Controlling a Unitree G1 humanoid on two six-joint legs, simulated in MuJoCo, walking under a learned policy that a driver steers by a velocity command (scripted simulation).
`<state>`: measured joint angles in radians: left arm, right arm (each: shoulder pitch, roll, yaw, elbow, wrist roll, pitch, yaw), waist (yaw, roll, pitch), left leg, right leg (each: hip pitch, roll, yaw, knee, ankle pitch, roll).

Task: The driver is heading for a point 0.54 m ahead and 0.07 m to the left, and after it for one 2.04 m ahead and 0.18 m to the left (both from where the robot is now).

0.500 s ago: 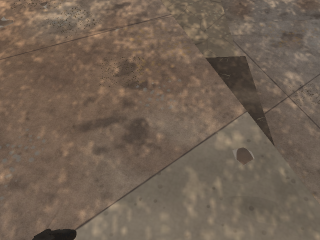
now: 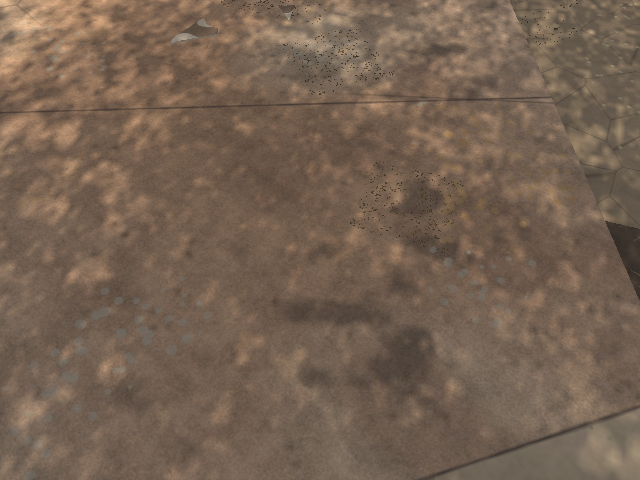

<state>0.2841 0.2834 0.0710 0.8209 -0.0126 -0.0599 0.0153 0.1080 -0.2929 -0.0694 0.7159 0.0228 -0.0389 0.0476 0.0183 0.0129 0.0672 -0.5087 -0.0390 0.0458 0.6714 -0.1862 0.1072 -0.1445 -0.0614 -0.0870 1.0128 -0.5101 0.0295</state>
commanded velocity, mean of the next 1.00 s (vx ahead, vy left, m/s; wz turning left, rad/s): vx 0.37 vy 0.00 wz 0.37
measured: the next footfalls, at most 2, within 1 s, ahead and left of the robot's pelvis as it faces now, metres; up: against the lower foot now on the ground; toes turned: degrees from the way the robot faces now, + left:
right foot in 0.42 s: +0.44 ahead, -0.10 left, +0.00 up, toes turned +19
left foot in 0.86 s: +0.53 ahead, +0.21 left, +0.00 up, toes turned +23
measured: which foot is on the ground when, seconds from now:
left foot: down 0.00-0.44, up 0.46-0.84, down 0.86-1.00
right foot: up 0.00-0.40, down 0.42-0.88, up 0.90-1.00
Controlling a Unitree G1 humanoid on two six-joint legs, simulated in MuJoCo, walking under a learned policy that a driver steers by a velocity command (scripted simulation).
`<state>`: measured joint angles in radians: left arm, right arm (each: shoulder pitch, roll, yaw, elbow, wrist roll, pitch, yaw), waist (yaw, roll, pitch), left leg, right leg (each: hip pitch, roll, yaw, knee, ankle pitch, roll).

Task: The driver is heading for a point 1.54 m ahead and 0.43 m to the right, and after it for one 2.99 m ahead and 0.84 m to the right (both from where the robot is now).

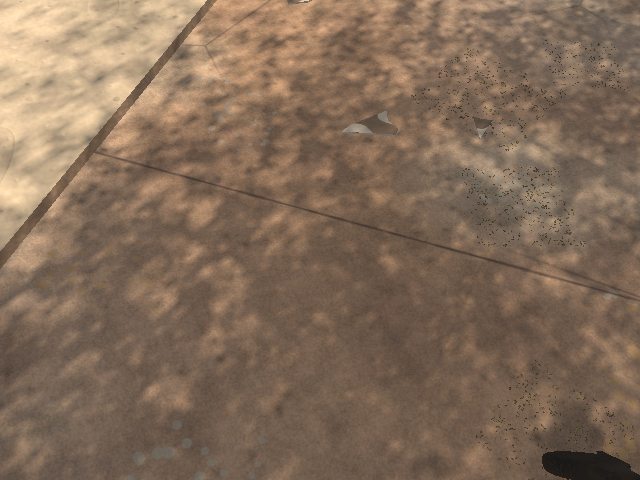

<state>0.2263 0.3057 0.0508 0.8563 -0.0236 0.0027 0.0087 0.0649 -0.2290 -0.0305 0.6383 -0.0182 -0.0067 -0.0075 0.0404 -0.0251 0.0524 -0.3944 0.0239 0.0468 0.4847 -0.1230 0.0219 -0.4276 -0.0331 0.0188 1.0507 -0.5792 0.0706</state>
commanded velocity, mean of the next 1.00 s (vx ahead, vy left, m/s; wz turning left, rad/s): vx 0.02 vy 0.00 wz -0.49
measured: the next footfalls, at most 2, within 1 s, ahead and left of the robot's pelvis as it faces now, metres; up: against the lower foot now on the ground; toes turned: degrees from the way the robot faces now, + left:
right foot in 0.24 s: +0.05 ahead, -0.14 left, +0.00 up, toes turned -11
left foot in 0.74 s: +0.14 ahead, +0.07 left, +0.00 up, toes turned -31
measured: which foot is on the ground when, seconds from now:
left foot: down 0.00-0.24, up 0.26-0.72, down 0.74-1.00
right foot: up 0.00-0.22, down 0.24-0.74, up 0.76-1.00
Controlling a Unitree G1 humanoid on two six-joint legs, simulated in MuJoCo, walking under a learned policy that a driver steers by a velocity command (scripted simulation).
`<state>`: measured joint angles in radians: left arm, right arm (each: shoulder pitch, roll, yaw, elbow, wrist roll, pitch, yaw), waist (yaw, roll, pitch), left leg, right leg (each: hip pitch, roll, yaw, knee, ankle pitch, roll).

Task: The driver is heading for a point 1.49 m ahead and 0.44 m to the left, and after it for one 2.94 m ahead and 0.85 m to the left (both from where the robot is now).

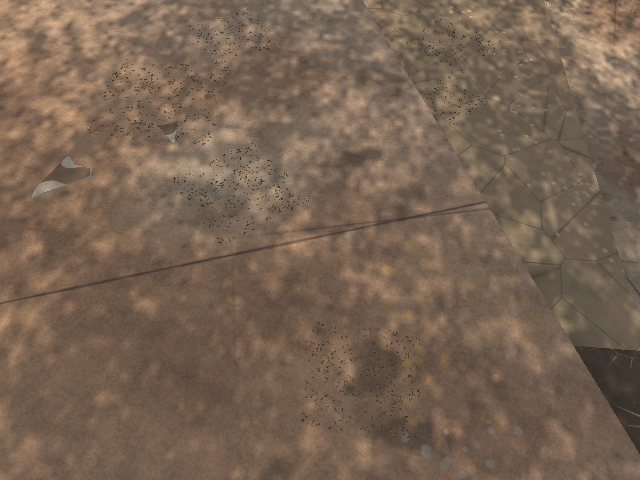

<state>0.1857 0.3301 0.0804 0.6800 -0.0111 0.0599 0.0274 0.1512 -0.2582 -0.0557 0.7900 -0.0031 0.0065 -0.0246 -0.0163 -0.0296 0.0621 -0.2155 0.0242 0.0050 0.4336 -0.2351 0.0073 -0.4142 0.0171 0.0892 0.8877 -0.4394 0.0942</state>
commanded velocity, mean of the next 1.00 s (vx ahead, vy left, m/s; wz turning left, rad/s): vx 0.23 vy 0.00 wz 0.38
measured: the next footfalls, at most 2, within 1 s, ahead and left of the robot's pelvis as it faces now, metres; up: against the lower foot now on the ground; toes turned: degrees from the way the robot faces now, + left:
right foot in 0.10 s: +0.04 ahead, -0.15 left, +0.00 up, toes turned +2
left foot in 0.54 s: +0.03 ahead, +0.11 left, +0.00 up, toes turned +16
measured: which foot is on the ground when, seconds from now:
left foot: down 0.00-0.22, up 0.24-0.52, down 0.54-1.00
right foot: up 0.00-0.08, down 0.10-0.52, up 0.54-1.00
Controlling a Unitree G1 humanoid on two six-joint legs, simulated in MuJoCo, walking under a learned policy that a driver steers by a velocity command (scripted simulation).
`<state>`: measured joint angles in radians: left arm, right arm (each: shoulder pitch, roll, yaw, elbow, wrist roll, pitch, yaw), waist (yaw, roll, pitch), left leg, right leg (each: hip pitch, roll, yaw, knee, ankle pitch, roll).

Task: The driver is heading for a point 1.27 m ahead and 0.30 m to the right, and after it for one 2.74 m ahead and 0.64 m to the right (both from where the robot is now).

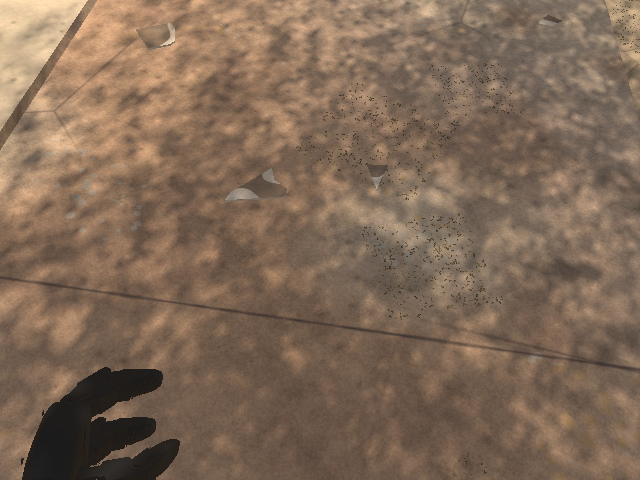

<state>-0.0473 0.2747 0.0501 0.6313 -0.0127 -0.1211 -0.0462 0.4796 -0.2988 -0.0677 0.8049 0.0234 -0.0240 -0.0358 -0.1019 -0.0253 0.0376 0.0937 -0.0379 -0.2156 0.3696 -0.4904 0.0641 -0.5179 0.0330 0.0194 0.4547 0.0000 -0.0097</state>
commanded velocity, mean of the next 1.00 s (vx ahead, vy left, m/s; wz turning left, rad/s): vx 0.49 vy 0.00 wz -0.24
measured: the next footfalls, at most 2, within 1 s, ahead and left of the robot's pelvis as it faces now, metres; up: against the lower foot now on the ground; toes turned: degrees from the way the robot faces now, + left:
right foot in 0.02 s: +0.19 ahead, -0.12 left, +0.00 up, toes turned +3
left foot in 0.46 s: +0.40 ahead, +0.15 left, +0.00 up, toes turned -2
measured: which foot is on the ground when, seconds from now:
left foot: down 0.00-0.02, up 0.04-0.44, down 0.46-0.96, up 0.98-1.00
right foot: up 0.00-0.00, down 0.02-0.46, up 0.48-0.94, down 0.96-1.00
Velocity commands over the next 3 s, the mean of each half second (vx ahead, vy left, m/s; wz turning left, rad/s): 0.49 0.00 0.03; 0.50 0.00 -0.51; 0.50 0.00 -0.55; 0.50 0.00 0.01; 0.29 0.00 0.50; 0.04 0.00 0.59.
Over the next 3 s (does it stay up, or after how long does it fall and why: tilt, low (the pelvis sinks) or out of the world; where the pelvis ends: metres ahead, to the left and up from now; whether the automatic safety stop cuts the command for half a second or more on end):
stays up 1.21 -0.42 0.02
